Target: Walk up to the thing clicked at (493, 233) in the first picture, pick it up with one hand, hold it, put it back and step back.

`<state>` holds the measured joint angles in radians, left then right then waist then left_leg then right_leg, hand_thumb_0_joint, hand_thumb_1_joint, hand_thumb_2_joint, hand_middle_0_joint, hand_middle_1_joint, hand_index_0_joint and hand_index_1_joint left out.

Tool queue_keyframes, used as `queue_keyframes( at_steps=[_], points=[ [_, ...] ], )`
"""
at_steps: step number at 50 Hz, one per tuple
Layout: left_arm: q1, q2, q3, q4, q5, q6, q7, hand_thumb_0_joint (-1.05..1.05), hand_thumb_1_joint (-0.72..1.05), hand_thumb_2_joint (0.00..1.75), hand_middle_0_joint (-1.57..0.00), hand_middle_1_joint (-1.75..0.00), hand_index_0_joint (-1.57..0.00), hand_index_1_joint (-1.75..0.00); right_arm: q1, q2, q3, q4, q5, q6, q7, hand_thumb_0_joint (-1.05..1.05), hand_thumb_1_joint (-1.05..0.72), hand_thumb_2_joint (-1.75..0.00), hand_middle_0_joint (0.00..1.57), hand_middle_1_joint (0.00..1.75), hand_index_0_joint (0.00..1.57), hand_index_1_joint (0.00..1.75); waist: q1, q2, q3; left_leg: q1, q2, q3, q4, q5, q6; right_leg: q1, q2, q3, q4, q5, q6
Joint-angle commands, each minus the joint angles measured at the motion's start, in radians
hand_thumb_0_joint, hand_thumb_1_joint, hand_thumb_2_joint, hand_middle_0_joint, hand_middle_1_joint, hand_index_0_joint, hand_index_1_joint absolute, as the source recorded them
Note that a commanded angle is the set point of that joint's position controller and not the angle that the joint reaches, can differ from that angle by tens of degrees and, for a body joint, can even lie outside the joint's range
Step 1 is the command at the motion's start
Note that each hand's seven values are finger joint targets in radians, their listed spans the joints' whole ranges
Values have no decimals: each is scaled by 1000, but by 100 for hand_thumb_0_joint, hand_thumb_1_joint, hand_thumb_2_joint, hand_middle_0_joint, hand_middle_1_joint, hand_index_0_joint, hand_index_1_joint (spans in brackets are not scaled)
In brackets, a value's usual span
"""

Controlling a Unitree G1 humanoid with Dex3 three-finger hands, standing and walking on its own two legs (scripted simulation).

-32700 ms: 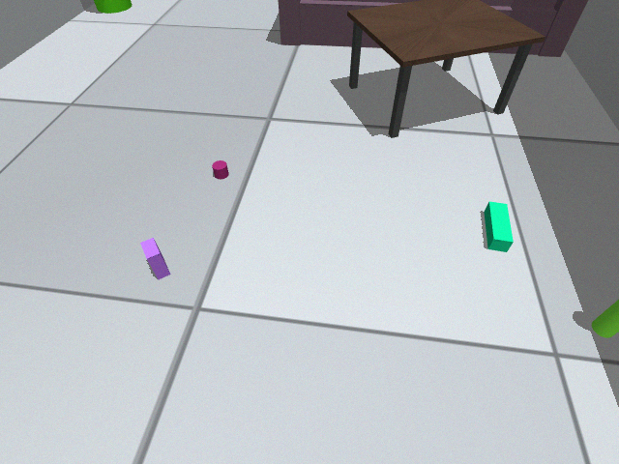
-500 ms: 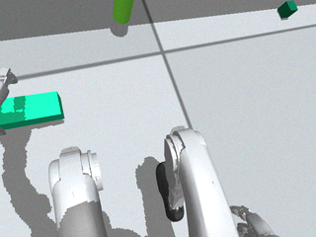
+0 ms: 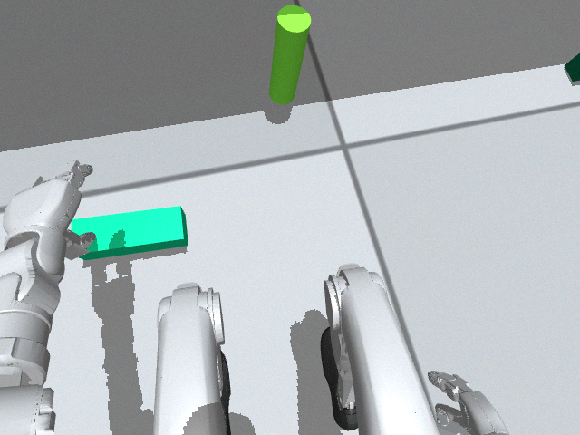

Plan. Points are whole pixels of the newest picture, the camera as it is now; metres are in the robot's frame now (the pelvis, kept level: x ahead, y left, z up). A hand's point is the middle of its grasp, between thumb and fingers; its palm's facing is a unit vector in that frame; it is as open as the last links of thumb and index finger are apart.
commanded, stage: home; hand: left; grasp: from above
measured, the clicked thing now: (132, 233) +0.46 +0.29 -0.39
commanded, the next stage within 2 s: none
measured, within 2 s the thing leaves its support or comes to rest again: neither
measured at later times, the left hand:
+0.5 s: hand (38, 337) +0.26 +0.22 +0.09, palm faces -0.04 -0.90 -0.43, open 7.5 cm
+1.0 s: hand out of the picture +0.22 +0.19 +0.25, palm faces +0.17 -0.97 -0.19, open 7.4 cm
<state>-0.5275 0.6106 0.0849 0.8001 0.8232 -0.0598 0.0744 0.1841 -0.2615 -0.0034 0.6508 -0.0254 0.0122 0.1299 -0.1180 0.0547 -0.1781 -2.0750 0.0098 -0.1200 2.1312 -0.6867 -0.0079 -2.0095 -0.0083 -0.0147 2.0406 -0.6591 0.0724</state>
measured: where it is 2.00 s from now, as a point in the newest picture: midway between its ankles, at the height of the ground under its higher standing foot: (281, 407)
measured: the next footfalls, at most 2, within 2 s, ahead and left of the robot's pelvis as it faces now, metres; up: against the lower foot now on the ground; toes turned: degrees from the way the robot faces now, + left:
none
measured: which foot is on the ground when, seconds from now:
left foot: down 0.00-1.00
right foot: down 0.00-1.00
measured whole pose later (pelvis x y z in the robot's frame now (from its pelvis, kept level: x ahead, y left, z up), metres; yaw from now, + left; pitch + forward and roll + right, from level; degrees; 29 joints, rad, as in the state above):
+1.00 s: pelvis +0.08 -0.01 +0.29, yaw +6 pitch +11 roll -3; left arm 0.52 0.21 0.04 -0.16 -0.07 0.48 0.03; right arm 0.31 -0.22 0.03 0.51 0.02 -0.22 -0.19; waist -0.05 0.05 -0.20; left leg -0.72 0.05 -0.08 1.02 -0.49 -0.03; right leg -0.67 -0.02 -0.05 0.94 -0.46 0.03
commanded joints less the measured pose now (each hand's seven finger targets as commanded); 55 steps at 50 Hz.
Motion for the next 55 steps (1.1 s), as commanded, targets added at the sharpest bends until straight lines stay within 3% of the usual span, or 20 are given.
queue_keyframes(
  at_steps=[1, 6, 12, 21, 28, 32, 38, 43, 47, 55],
  points=[
    [-91, 184, 76, -358, -158, 15, -14, 0, 90, 90, -20, -30, -20, -30, 72, -204, -94, -101, 21, -28, -41, 0, -90, -90, 20, 30, 20, 30, 23, 120, -590, 563, -12, 40, -376, 167, 38, 407, 19, -62, -296, 206, -97],
    [32, 103, 71, -525, -267, 51, -17, 0, 90, 90, -20, -30, -20, -30, 24, -186, -94, -143, 35, -43, -76, 0, -90, -90, 20, 30, 20, 30, 45, 133, -586, 681, -3, 47, -497, 131, 33, 515, 13, -49, -400, 175, -98],
    [250, -17, 36, -652, -423, 152, -27, 0, 90, 90, -20, -30, -20, -30, -42, -165, -85, -186, 48, -78, -119, 0, -90, -90, 20, 30, 20, 30, 42, 96, -482, 794, 2, 33, -651, 57, 29, 628, 10, -42, -547, 111, -91],
    [491, -98, 35, -854, -662, 297, -8, 0, 90, 90, -20, -30, -20, -30, -71, -118, -51, -246, 60, -132, -185, 0, -90, -90, 20, 30, 20, 30, 39, 70, -375, 998, 2, 34, -844, 67, 26, 862, 11, -12, -771, 102, -88],
    [681, -197, 19, -938, -775, 392, 15, 0, 90, 90, -20, -30, -20, -30, -7, -89, -21, -248, 60, -177, -240, 0, -90, -90, 20, 30, 20, 30, 40, 71, -301, 1200, 10, 20, -1011, 226, 9, 1063, 13, -19, -925, 238, -86],
    [786, -238, 30, -999, -839, 443, 18, 0, 90, 90, -20, -30, -20, -30, 31, -74, -4, -264, 58, -204, -280, 0, -90, -90, 20, 30, 20, 30, 47, 55, -244, 1287, 5, 36, -1096, 296, 9, 1197, 19, -26, -1038, 298, -80],
    [948, -281, 30, -1096, -890, 487, 4, 0, 90, 90, -20, -30, -20, -30, 58, -59, 5, -289, 55, -248, -321, 0, -90, -90, 20, 30, 20, 30, 69, 30, -165, 1389, -5, 69, -1194, 398, 11, 1341, 25, -40, -1166, 385, -75],
    [1020, -298, 16, -1131, -887, 501, -18, 0, 90, 90, -20, -30, -20, -30, 64, -56, -2, -298, 44, -273, -331, 0, -90, -90, 20, 30, 20, 30, 67, -1, -95, 1426, -10, 74, -1243, 413, 16, 1382, 29, -51, -1227, 391, -71],
    [1032, -306, 10, -1130, -882, 498, -36, 0, 90, 90, -20, -30, -20, -30, 47, -64, -9, -302, 38, -290, -331, 0, -90, -90, 20, 30, 20, 30, 69, -22, -23, 1420, -14, 82, -1283, 334, 20, 1375, 30, -60, -1263, 311, -66],
    [1000, -295, 14, -1135, -875, 473, -58, 0, 90, 90, -20, -30, -20, -30, 49, -77, -22, -279, 31, -320, -326, 0, -90, -90, 20, 30, 20, 30, 67, -6, -70, 1482, -11, 82, -1278, 426, 14, 1403, 27, -59, -1242, 392, -67]
  ],
)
